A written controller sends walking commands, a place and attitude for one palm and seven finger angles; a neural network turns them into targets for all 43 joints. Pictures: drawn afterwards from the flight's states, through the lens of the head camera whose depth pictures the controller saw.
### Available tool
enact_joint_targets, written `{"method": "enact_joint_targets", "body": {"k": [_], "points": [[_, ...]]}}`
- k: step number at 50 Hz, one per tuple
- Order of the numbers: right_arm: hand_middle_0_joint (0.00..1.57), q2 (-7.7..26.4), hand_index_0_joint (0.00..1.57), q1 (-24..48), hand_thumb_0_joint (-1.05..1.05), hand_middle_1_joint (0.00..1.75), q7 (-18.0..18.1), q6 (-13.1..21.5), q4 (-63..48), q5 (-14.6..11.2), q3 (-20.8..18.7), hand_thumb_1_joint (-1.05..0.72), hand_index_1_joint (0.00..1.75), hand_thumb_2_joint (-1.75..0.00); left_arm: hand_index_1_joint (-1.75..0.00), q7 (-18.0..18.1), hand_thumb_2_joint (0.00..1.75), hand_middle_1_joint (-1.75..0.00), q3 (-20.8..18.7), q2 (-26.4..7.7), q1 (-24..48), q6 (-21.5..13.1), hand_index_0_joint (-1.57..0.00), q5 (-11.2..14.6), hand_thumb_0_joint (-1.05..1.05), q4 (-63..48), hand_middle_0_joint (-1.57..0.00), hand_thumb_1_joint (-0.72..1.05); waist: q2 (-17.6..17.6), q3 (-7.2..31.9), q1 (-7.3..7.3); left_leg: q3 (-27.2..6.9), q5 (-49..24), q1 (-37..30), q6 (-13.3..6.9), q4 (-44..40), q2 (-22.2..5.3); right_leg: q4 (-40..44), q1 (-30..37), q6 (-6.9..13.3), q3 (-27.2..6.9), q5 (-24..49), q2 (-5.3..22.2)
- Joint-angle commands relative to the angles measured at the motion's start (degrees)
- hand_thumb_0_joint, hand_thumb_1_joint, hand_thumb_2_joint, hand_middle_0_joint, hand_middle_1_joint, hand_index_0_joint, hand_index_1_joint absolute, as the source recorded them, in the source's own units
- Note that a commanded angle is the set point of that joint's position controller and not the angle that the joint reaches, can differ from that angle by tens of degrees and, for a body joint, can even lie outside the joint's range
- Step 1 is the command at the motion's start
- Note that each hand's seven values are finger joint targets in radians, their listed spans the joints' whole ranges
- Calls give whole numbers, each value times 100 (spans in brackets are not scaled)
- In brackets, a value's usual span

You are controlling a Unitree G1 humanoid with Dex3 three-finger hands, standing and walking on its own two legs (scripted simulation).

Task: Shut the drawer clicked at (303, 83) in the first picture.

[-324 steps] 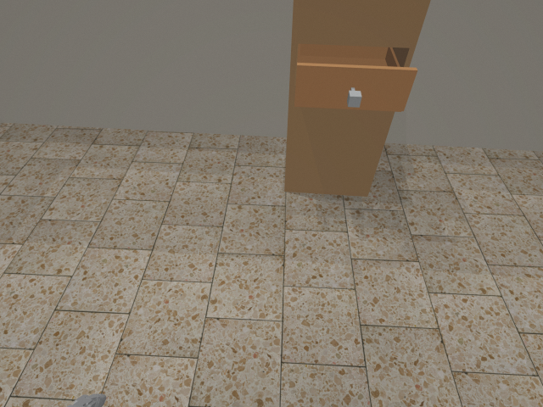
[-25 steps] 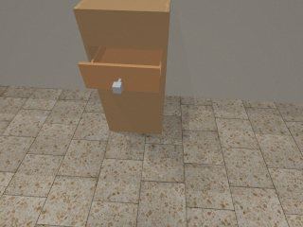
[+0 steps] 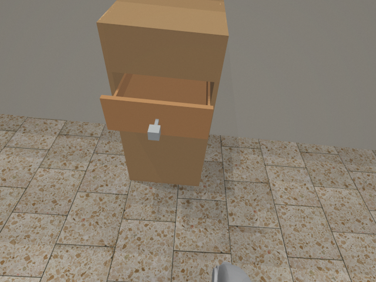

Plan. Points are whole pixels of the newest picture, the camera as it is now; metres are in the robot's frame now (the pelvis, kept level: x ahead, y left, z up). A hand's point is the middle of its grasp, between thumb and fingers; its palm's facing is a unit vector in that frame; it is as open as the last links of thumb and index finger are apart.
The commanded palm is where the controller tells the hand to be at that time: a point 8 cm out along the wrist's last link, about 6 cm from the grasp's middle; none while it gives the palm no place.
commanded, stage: take the last steps up to it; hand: left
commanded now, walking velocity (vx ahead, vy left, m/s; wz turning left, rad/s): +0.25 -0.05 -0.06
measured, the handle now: (155, 128) +0.61 +0.14 -0.09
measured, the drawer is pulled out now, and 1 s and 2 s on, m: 0.16 0.16 0.16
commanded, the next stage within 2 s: come to a stop and stand still in 0.26 s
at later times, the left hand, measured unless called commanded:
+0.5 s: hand (130, 268) +0.19 +0.14 -0.17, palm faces +0.00 -0.97 -0.23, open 7.2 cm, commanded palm none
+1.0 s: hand (131, 254) +0.22 +0.15 -0.17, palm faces -0.01 -0.95 -0.31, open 7.3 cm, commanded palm none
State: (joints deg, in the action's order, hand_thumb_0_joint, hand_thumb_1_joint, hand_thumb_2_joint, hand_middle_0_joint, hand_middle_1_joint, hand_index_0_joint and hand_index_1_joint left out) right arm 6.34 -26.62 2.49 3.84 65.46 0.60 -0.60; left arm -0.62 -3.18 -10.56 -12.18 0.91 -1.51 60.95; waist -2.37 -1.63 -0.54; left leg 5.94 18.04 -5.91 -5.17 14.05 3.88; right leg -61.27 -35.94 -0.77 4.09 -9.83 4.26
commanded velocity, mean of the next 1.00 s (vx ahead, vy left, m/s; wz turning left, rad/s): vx -0.03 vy -0.03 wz -0.01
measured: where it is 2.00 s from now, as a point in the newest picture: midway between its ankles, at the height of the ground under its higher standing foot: outside the picture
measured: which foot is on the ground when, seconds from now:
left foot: down 0.00-0.22, up 0.24-0.62, down 0.64-0.98, up 1.00-1.00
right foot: up 0.00-0.20, down 0.22-0.66, up 0.68-0.96, down 0.98-1.00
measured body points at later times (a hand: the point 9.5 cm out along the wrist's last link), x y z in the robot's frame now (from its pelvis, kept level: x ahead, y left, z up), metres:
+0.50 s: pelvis +0.17 -0.04 +0.00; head +0.19 -0.05 +0.45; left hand +0.19 +0.20 -0.15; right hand +0.20 -0.27 -0.17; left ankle +0.21 +0.12 -0.69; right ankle +0.18 -0.09 -0.74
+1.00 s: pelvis +0.16 -0.06 -0.02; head +0.19 -0.09 +0.43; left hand +0.23 +0.20 -0.15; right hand +0.23 -0.29 -0.18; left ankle +0.24 +0.11 -0.74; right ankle +0.13 -0.17 -0.75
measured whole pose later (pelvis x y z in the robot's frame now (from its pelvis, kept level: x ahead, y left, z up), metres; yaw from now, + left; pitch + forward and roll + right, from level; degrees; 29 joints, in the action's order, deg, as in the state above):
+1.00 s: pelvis +0.16 -0.06 -0.02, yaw -3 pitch +0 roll +1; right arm 10.1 -7.6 1.4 -2.1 56.4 0.8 -3.6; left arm 1.7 -3.2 -11.7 -12.3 1.4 -1.3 55.8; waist 1.9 -4.3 0.3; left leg 1.1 11.2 21.7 3.3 32.7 -4.5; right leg -35.1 -13.7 -0.3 1.0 -19.6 1.8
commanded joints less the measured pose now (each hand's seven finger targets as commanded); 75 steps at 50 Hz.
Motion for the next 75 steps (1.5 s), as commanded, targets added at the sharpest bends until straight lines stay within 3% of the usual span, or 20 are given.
{"method": "enact_joint_targets", "body": {"k": [1,8,10,11,12,14,18,23,30,32,34,36,40,47,49,50,54,59,64,75], "points": [[20,636,20,-784,0,30,78,116,19,46,-92,-90,30,-90,-30,-27,90,-30,-4,-138,814,-159,-20,50,0,-574,-20,90,640,-996,-199,-890,-4476,-1,-150,-141,-1847,617,-884,118,107,22,14],[20,908,20,-653,0,30,102,12,100,27,-161,-90,30,-90,-30,80,90,-30,1,-186,-84,-254,-20,51,0,-417,-20,90,886,-368,311,-388,-7072,437,78,1493,-1767,2235,1749,616,564,-330,-694],[20,801,20,-450,0,30,36,15,17,-73,-187,-90,30,-90,-30,119,90,-30,-133,-606,-1346,-369,-20,11,0,-30,-20,90,569,170,848,-271,-5047,1924,245,3576,-1376,3025,3949,989,-197,741,-66],[20,444,20,-560,0,30,-1,54,-142,-139,-169,-90,30,-90,-30,175,90,-30,-228,-1041,-1856,-423,-20,36,0,51,-20,90,-417,778,844,-10,11,3290,428,5676,-382,3541,4942,1789,-2632,2588,1685],[20,507,20,-357,0,30,-2,33,-300,-110,-205,-90,30,-90,-30,187,90,-30,-226,-1153,-1805,-398,-20,148,0,-3,-20,90,30,780,699,-496,1504,3445,310,6534,-337,4109,4351,2170,-2936,3042,2173],[20,437,20,-140,0,30,-82,-140,-400,10,-249,-90,30,-90,-30,206,90,-30,-150,-736,-632,-388,-20,149,0,-325,-20,90,-4,118,227,-839,698,3563,336,6634,-861,4749,2791,1811,-2471,440,1779],[20,129,20,-194,0,30,-125,-355,-351,104,-212,-90,30,-90,-30,249,90,-30,3,-196,-223,-482,-20,55,0,-337,-20,90,233,-194,-279,-594,225,2973,527,5312,-1098,4963,1354,1292,-946,920,1042],[20,98,20,298,0,30,-97,-445,-414,4,-88,-90,30,-90,-30,234,90,-30,94,-256,-397,-413,-20,61,0,-196,-20,90,-123,122,-171,-405,-94,2565,760,3534,-840,4427,1855,1038,-546,3234,693],[20,571,20,1189,0,30,-37,-506,-698,-20,-235,-90,30,-90,-30,325,90,-30,-51,-572,-690,-151,-20,59,0,-184,-20,90,-490,110,22,-408,-720,2058,743,1738,-629,3443,2596,916,-777,3635,787],[20,845,20,1055,0,30,-26,-444,-709,1,-279,-90,30,-90,-30,349,90,-30,-31,-403,-793,-68,-20,89,0,-271,-20,90,326,268,5,-926,-3893,1032,414,1331,-1404,2934,1918,443,-493,2077,286],[20,1278,20,950,0,30,44,-437,-753,9,-350,-90,30,-90,-30,372,90,-30,15,-249,-915,-3,-20,111,0,-397,-20,90,1713,499,11,-1865,-6242,862,-442,892,-2609,1637,1572,78,-62,-1774,-366],[20,1379,20,1119,0,30,123,-459,-849,53,-377,-90,30,-90,-30,372,90,-30,-66,-406,-691,101,-20,90,0,-483,-20,90,1410,383,-14,-1946,-5770,1517,-820,802,-2737,90,1450,88,-649,-2686,-449],[20,1276,20,1639,0,30,86,-455,-1137,86,-419,-90,30,-90,-30,282,90,-30,-148,-331,-668,129,-20,83,0,-608,-20,90,909,617,86,-1339,-4422,1341,-593,867,-2231,-375,1039,-74,-652,-1971,-366],[20,1281,20,1609,0,30,-71,-527,-1144,40,-523,-90,30,-90,-30,225,90,-30,-78,-319,-989,-4,-20,60,0,-541,-20,90,1001,749,207,-1100,-2023,1920,4,1352,-1547,3614,2701,-63,-55,-443,-335],[20,660,20,1589,0,30,-144,-545,-1311,-27,-405,-90,30,-90,-30,253,90,-30,-141,-1058,-645,-80,-20,-16,0,-636,-20,90,-920,237,33,-377,362,3032,690,2195,-586,4424,2651,521,-1764,646,1174],[20,712,20,1913,0,30,-150,-626,-1390,-10,-401,-90,30,-90,-30,244,90,-30,-143,-1163,-458,-73,-20,-4,0,-740,-20,90,-1009,170,216,-620,1063,2669,689,2824,-562,4682,1773,933,-1942,370,1548],[20,701,20,1475,0,30,-147,-608,-971,14,-359,-90,30,-90,-30,249,90,-30,-58,-788,174,-96,-20,-6,0,-718,-20,90,-772,-372,-86,-636,651,2663,605,3512,-584,4387,1647,989,-1256,884,882],[20,602,20,1194,0,30,-65,-468,-654,-16,-202,-90,30,-90,-30,286,90,-30,3,-684,-310,-155,-20,94,0,-349,-20,90,-558,175,57,-508,-214,1788,675,1310,-600,3873,2636,818,-1067,1965,722],[20,750,20,1064,0,30,-3,-336,-221,8,-102,-90,30,-90,-30,278,90,-30,93,-462,-279,-130,-20,155,0,-49,-20,90,870,210,124,-933,-1957,1386,486,702,-1133,3963,2738,263,-688,817,194],[20,550,20,531,0,30,-31,-436,-66,44,-64,-90,30,-90,-30,248,90,-30,125,-357,-534,-123,-20,128,0,195,-20,90,-33,-547,24,-713,-396,1688,525,565,-797,4863,2033,272,-999,-1417,211]]}}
